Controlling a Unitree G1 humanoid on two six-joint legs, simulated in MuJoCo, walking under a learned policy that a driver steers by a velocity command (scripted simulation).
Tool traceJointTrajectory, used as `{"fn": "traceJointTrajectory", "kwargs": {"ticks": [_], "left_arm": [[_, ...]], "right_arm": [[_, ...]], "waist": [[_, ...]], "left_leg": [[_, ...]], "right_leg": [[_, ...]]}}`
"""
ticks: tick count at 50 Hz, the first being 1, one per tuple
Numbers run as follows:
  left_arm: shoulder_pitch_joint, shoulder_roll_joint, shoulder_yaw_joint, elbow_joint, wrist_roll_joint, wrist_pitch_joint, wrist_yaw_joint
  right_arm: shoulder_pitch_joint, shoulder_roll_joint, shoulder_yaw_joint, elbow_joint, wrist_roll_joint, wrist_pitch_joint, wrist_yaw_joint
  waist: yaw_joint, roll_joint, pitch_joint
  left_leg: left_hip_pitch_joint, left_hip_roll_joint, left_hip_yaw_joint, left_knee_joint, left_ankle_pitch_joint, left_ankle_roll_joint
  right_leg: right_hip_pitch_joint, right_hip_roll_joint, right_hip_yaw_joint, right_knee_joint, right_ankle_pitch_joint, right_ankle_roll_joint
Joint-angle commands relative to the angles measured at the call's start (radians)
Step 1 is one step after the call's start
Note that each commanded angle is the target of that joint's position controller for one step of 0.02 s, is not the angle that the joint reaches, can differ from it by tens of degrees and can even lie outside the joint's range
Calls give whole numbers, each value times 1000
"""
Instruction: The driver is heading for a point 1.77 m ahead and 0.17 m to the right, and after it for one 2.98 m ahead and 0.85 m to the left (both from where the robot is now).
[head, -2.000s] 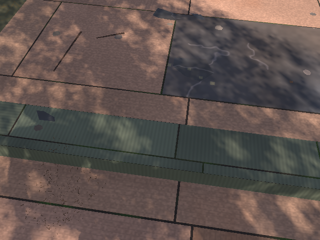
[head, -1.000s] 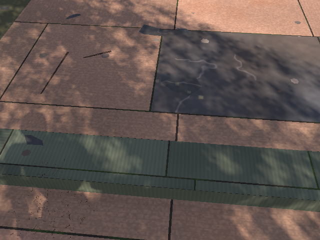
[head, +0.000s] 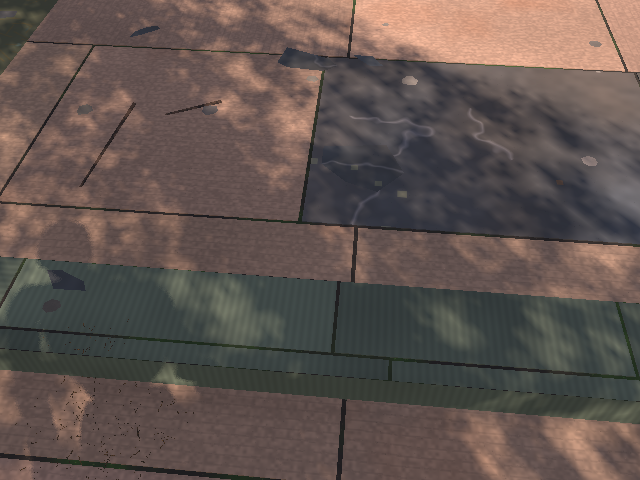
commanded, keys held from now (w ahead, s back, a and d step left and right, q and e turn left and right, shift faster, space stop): w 1.00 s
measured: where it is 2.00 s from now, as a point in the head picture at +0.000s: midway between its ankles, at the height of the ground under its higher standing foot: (317, 261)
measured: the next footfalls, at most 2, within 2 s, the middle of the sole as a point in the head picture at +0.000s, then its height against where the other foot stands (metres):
right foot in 0.68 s outside the picture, level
left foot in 1.30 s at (282, 308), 0.10 m higher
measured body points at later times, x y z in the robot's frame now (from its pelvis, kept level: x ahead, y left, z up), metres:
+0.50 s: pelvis +0.17 +0.04 +0.00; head +0.19 +0.05 +0.45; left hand +0.28 +0.27 -0.14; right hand +0.06 -0.18 -0.14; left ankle +0.06 +0.11 -0.74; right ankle +0.25 -0.09 -0.68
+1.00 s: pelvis +0.44 +0.00 +0.01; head +0.45 -0.01 +0.46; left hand +0.37 +0.23 -0.14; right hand +0.54 -0.23 -0.14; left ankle +0.52 +0.15 -0.64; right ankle +0.39 -0.04 -0.74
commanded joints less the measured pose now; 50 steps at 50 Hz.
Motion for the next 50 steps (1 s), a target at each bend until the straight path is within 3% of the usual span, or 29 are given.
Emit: {"fn": "traceJointTrajectory", "kwargs": {"ticks": [1, 2, 4, 5, 8, 10, 11, 12, 13, 14, 15, 16, 18, 21, 25, 28, 30, 32, 33, 34, 35, 36, 37, 38, 40, 42, 45, 48, 50], "left_arm": [[87, 85, 14, -13, 29, 13, -1], [94, 119, 23, -22, 23, 18, -4], [150, 163, 38, -5, 12, 16, -3], [152, 165, 43, 0, 11, 12, -3], [124, 166, 52, -1, 19, -7, -11], [57, 147, 52, -18, 8, -17, -17], [22, 115, 44, -36, 10, -29, -22], [-14, 41, 24, -86, 2, -43, -35], [-43, 109, 42, -112, 27, -48, -43], [-69, 112, 46, -111, 32, -48, -51], [-69, 77, 37, -103, 24, -56, -60], [-65, 64, 36, -98, 18, -62, -67], [-57, 73, 42, -92, 27, -52, -74], [-120, 66, 43, -118, 25, -34, -76], [-325, 46, 24, -199, 14, -28, -77], [-383, 55, 19, -224, 6, -29, -71], [-327, 83, 29, -217, 7, -35, -58], [-114, 123, 52, -149, 8, -51, -45], [25, 149, 67, -104, 18, -59, -36], [169, 236, 91, -78, 41, -63, -28], [169, 294, 105, -79, 46, -54, -38], [55, 237, 97, -92, 5, -45, -48], [-66, 167, 76, -119, -7, -47, -52], [-106, 118, 63, -121, -1, -57, -55], [-80, 72, 45, -92, 1, -74, -45], [-17, 82, 42, -64, 2, -90, -40], [45, 116, 44, -49, 3, -95, -38], [168, 107, 39, -23, 9, -87, -38], [230, 105, 35, -9, 9, -87, -32]], "right_arm": [[84, -57, -3, 1, -27, 6, 12], [50, -77, -8, -18, -28, 7, 18], [-23, -40, 0, -68, -33, -8, 33], [-43, -32, 3, -88, -38, -20, 39], [-14, -50, -5, -119, -26, -56, 54], [165, -35, -12, -63, -10, -74, 53], [302, -64, -26, -22, -14, -84, 46], [448, -180, -57, 4, -20, -88, 37], [505, -192, -60, 33, -18, -76, 40], [385, -139, -44, -7, -25, -74, 40], [303, -114, -36, -42, -25, -82, 42], [260, -98, -29, -59, -24, -90, 40], [267, -59, -11, -51, -19, -106, 35], [359, -52, 3, -14, -11, -117, 28], [376, -56, 16, -11, -14, -118, 24], [385, -81, 14, -6, -15, -121, 20], [354, -105, 10, -11, -15, -126, 18], [320, -123, 5, -17, -14, -121, 16], [307, -123, 5, -22, -10, -118, 17], [329, -83, 15, -48, -8, -116, 22], [465, 21, 23, -48, 21, -108, 34], [354, -73, 2, -61, -10, -101, 34], [246, -85, -5, -100, -18, -103, 43], [209, -73, -6, -107, -21, -105, 46], [240, -33, -3, -96, -39, -84, 51], [239, -15, -4, -100, -41, -69, 57], [121, -32, -9, -145, -44, -53, 64], [52, -20, -9, -159, -38, -37, 62], [-41, -35, -16, -195, -40, -35, 58]], "waist": [[-5, -51, 43], [13, -65, 92], [45, -149, 166], [51, -164, 188], [21, -147, 185], [-63, -102, 147], [-118, -7, 109], [-160, 275, 49], [-142, 267, 55], [-77, 102, 123], [-47, 40, 134], [-20, 21, 125], [1, 34, 88], [-2, 60, 66], [-29, 85, 106], [-32, 106, 109], [10, 109, 70], [102, 101, -43], [160, 84, -109], [188, -28, -216], [99, -240, -304], [78, -72, -197], [45, -44, -46], [19, -4, 12], [-31, -12, 21], [-44, -20, 14], [-30, -36, 42], [5, -73, 16], [28, -53, 47]], "left_leg": [[25, 26, -45, -37, -297, 50], [-57, 3, -29, 4, -372, 55], [-185, -26, 64, 159, -251, 43], [-216, 5, 66, 216, -199, 43], [-192, 32, 67, 148, -227, 62], [117, -22, 103, -26, -125, 67], [313, 35, -9, -101, -143, 76], [462, 270, -432, -297, -425, 151], [434, 388, -656, -364, -457, 209], [354, 371, -565, -347, -444, 203], [288, 333, -469, -354, -350, 191], [258, 295, -381, -370, -244, 175], [269, 239, -243, -368, -1, 154], [319, 212, -124, -328, 350, 152], [257, 177, -44, -341, 478, 152], [251, 188, -22, -325, 599, 150], [285, 206, -5, -231, 849, 139], [320, 201, 12, 20, 984, 119], [231, 173, 27, 207, 845, 107], [53, 114, 63, 504, 444, 98], [-263, -74, 48, 882, -340, 69], [-345, -2, -56, 906, -245, 92], [-366, 46, -45, 845, -130, 96], [-325, 74, -43, 789, -77, 93], [-218, 101, -40, 715, -55, 69], [-208, 102, -17, 677, -49, 52], [-317, 123, 16, 594, 22, 29], [-479, 115, 68, 704, 32, 7], [-663, 134, 64, 826, 8, 2]], "right_leg": [[-130, -89, 144, -162, -311, -83], [-137, -116, 199, -194, -434, -111], [-94, -239, 361, -305, -530, -177], [-85, -288, 406, -333, -492, -202], [-50, -284, 354, -291, -327, -204], [-190, -196, 229, -174, -214, -156], [-306, -130, 135, 4, -104, -126], [-508, 17, -38, 355, -124, -68], [-604, 32, -10, 576, -231, -77], [-635, -40, 36, 675, -143, -94], [-614, -70, 47, 684, -38, -97], [-581, -92, 44, 661, 34, -91], [-546, -98, 14, 624, 94, -68], [-591, -82, -40, 587, 128, -40], [-549, -52, -100, 344, 202, -25], [-425, -14, -132, 182, 229, -54], [-314, 21, -137, 142, 218, -93], [-114, 61, -129, 81, 214, -135], [71, 29, -98, 27, 238, -154], [278, -198, 154, 13, 113, -193], [455, -448, 665, -130, 73, -361], [317, -384, 664, -229, -167, -323], [145, -350, 511, -273, -206, -284], [36, -310, 419, -310, -85, -256], [-76, -244, 256, -324, 141, -211], [-84, -218, 176, -322, 293, -209], [-56, -201, 122, -346, 325, -201], [74, -207, 131, -304, 408, -205], [154, -229, 169, -309, 352, -238]]}}
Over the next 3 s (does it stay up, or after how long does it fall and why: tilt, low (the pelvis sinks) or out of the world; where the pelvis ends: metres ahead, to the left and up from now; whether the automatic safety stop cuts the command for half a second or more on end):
stays up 1.56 -0.14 0.09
